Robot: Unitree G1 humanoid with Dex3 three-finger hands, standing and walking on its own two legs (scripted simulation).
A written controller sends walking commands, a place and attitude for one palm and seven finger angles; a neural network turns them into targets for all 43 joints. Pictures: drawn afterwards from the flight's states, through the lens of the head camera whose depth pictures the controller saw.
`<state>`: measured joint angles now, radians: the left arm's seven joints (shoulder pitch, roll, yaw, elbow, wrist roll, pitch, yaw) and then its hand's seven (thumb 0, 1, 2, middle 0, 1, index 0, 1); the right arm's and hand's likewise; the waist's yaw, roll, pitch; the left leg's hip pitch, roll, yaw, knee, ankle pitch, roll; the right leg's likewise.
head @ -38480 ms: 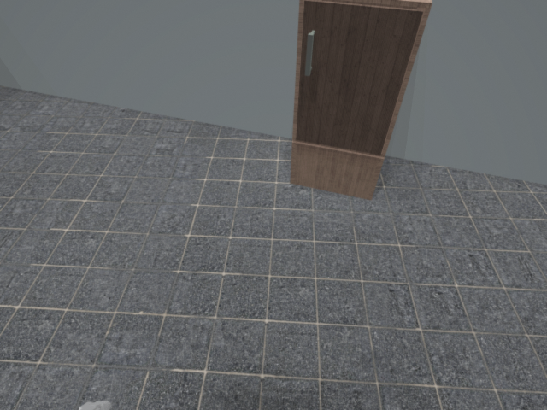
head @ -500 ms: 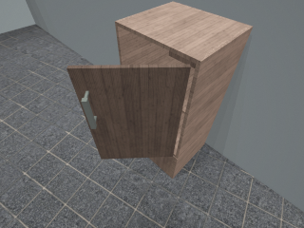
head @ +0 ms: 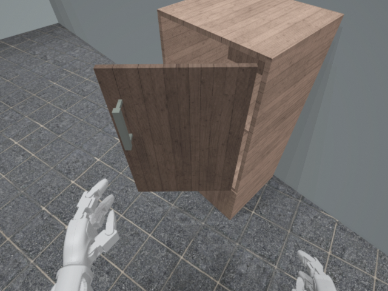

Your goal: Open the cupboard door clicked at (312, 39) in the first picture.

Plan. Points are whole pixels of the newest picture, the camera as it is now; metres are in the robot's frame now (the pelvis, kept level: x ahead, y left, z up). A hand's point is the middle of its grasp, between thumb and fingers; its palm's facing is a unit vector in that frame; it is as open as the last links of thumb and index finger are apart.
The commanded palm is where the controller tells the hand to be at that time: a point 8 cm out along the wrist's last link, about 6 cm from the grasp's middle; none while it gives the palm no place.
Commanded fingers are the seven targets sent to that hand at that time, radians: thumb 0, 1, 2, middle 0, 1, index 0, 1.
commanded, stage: raise the hand with hooked fingers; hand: left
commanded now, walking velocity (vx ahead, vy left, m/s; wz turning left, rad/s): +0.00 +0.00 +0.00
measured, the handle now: (124, 125) +0.55 +0.23 +0.00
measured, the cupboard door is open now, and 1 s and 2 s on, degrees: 47 47 47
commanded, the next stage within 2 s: move the hooked fingers beside the handle in 1.86 s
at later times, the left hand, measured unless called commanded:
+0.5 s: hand (103, 249) +0.21 +0.20 -0.02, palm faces +0.01 -1.00 -0.03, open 10.5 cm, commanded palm +0.19 +0.26 -0.01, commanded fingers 0.00 0.01 0.52 -0.26 -0.87 -0.26 -0.87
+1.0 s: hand (71, 233) +0.24 +0.26 +0.00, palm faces +0.06 -1.00 -0.04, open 13.4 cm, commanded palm +0.22 +0.32 +0.01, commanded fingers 0.00 -0.50 0.30 -0.30 -1.20 -0.30 -1.20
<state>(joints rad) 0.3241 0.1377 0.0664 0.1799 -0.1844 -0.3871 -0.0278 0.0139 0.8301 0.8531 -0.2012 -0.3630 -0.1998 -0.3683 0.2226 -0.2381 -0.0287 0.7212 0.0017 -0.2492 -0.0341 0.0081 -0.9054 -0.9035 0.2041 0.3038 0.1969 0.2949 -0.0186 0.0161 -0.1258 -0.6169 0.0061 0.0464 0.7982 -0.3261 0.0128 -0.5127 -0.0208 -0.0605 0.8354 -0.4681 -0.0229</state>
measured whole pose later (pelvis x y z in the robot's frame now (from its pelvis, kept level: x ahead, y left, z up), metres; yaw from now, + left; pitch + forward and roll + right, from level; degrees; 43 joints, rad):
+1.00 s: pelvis -0.02 +0.03 -0.04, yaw -1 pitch +15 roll -4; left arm 0.18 0.31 0.30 0.21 -0.32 -0.40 -0.33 -0.01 -0.35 0.37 -0.29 -1.10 -0.29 -1.10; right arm 0.22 -0.25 0.02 0.54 0.02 -0.17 -0.06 0.01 -0.90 -0.90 0.20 0.30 0.20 0.30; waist 0.00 0.02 -0.14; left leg -0.94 0.04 0.01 1.11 -0.43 0.05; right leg -0.78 0.01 -0.09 1.06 -0.53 0.00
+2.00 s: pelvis -0.02 +0.01 -0.04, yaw -1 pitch +15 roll -3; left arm -0.01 0.39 0.42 0.43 -0.36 -0.36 -0.47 -0.01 -0.50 0.30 -0.30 -1.20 -0.30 -1.20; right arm 0.26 -0.27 0.04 0.55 0.04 -0.14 -0.07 0.01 -0.90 -0.90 0.21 0.30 0.20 0.30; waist 0.00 0.03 -0.13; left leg -0.92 0.05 0.00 1.08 -0.42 0.03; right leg -0.76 0.02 -0.09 1.04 -0.53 -0.02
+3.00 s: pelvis -0.02 +0.03 -0.05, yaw -3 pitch +20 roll -4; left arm -0.60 0.52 0.48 0.98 -0.19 -0.42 -0.40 -0.02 -0.50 0.30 -0.30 -1.20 -0.30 -1.20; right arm 0.33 -0.27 0.04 0.62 0.01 -0.02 -0.05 0.01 -0.90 -0.90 0.21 0.30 0.20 0.30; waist -0.09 0.02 -0.13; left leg -1.07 0.06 0.02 1.15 -0.44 0.05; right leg -0.92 0.03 -0.07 1.10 -0.53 0.00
